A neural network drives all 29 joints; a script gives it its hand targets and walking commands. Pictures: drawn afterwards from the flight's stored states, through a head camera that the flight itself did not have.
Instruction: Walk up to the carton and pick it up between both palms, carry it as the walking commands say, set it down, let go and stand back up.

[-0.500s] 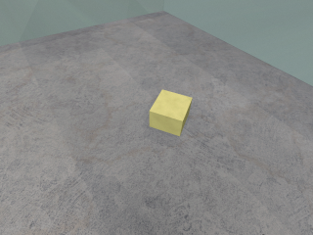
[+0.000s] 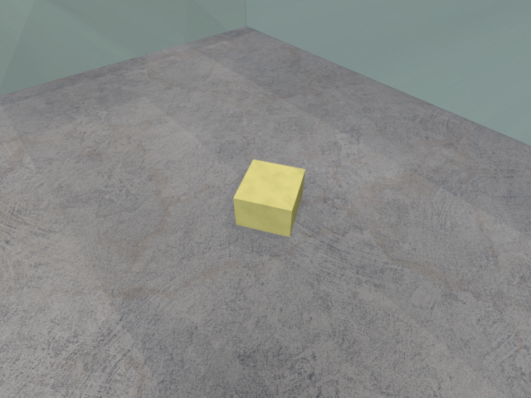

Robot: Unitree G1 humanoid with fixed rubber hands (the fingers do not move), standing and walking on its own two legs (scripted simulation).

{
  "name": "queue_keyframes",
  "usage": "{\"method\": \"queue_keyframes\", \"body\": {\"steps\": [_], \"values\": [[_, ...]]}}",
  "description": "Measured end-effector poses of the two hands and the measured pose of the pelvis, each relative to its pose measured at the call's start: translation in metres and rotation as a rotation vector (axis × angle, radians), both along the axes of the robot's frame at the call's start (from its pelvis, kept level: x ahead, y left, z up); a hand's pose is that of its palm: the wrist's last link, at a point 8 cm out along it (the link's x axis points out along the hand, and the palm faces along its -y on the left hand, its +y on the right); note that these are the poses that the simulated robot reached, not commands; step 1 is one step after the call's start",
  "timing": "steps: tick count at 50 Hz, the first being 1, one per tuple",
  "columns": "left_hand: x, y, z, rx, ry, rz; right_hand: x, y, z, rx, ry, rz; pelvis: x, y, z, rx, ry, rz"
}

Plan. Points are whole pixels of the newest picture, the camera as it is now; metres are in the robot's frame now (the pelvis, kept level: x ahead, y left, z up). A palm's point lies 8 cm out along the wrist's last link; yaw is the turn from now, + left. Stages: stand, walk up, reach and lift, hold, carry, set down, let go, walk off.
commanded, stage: walk up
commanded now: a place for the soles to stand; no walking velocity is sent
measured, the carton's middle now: (270, 196) +1.16 -0.03 -0.67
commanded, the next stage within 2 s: none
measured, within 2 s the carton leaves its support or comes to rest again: neither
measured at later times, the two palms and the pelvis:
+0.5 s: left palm (61, 369) +0.21 +0.36 -0.12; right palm (447, 320) +0.27 -0.31 -0.07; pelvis +0.16 +0.03 -0.02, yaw -2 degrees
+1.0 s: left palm (111, 235) +0.46 +0.34 -0.07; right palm (427, 277) +0.37 -0.32 -0.10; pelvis +0.33 +0.01 -0.01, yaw -3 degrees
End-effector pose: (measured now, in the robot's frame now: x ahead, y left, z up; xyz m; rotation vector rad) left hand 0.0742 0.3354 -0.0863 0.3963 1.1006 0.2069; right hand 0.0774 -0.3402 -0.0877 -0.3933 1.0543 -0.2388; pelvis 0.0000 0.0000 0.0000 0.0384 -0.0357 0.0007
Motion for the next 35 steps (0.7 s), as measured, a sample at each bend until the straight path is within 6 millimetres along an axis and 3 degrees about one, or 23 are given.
{"method": "queue_keyframes", "body": {"steps": [4, 8, 14, 19, 22, 25, 30, 35], "values": [[0.027, -0.003, 0.004, 0.041, -0.054, -0.023, 0.001, -0.026, -0.013, -0.008, 0.053, -0.022, 0.019, -0.014, -0.011, -0.017, -0.001, -0.013], [0.034, -0.004, 0.006, 0.060, -0.052, -0.001, 0.026, -0.023, -0.015, 0.012, 0.064, 0.002, 0.037, -0.019, -0.011, -0.054, -0.001, -0.004], [0.047, -0.001, 0.004, 0.038, -0.014, 0.003, 0.080, -0.004, -0.006, 0.035, 0.042, 0.059, 0.075, -0.013, -0.006, -0.064, -0.002, 0.000], [0.075, 0.012, -0.011, -0.003, -0.002, 0.008, 0.141, 0.017, 0.007, 0.014, -0.011, 0.103, 0.116, 0.004, -0.009, -0.066, 0.001, -0.003], [0.104, 0.023, -0.027, -0.019, 0.006, -0.008, 0.178, 0.028, 0.012, -0.027, -0.082, 0.116, 0.141, 0.019, -0.019, -0.044, -0.002, -0.016], [0.141, 0.023, -0.032, -0.032, 0.008, -0.039, 0.194, 0.033, 0.019, -0.038, -0.128, 0.080, 0.162, 0.027, -0.018, -0.034, -0.003, -0.028], [0.209, 0.018, -0.021, -0.055, -0.036, -0.108, 0.192, 0.034, 0.029, -0.048, -0.091, 0.017, 0.195, 0.031, -0.005, -0.035, 0.004, -0.048], [0.272, 0.010, -0.005, -0.049, -0.062, -0.164, 0.182, 0.024, 0.026, -0.041, -0.015, -0.041, 0.230, 0.028, 0.000, -0.036, 0.008, -0.066]]}}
